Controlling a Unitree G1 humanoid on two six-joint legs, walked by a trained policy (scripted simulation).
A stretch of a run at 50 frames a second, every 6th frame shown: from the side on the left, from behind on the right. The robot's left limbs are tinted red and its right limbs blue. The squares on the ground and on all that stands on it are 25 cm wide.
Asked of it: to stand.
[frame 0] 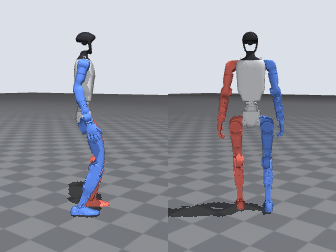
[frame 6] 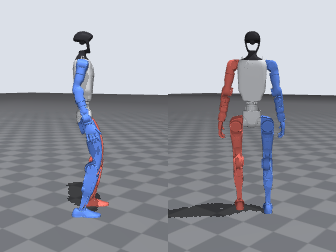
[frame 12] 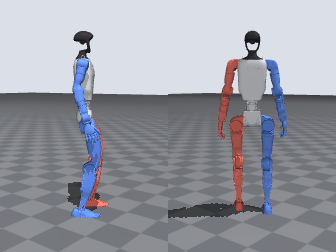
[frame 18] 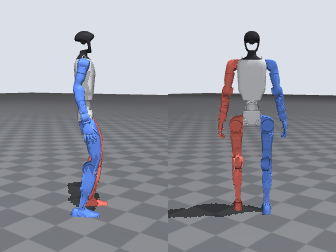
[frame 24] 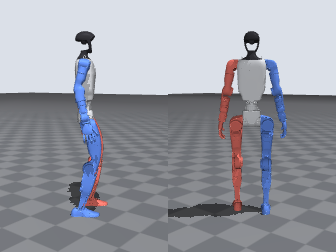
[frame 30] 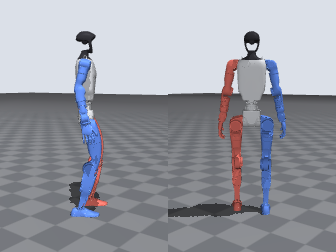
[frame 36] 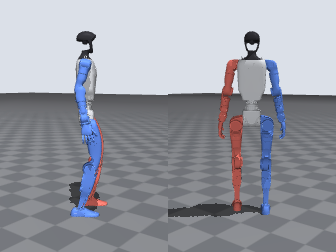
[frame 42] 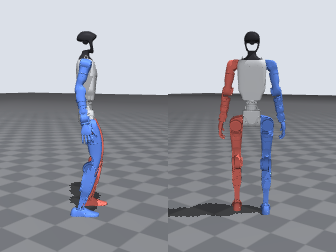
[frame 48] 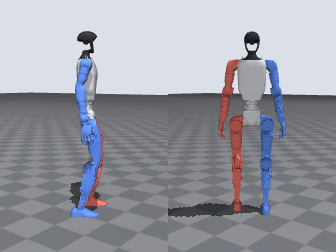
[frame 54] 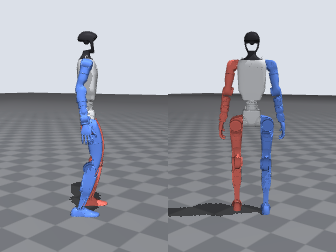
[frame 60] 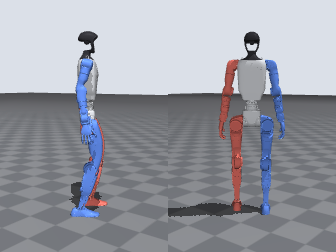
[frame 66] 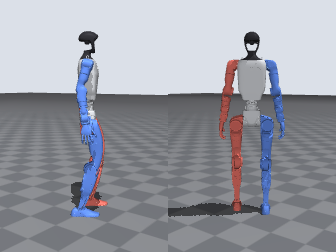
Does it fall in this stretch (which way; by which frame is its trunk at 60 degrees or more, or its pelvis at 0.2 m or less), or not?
no
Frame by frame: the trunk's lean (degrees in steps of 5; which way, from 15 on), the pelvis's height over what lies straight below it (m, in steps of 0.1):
0: 0, 0.8
6: 0, 0.8
12: 0, 0.8
18: 0, 0.8
24: 0, 0.8
30: 0, 0.8
36: 0, 0.8
42: 0, 0.8
48: 0, 0.8
54: 0, 0.8
60: 0, 0.8
66: 0, 0.8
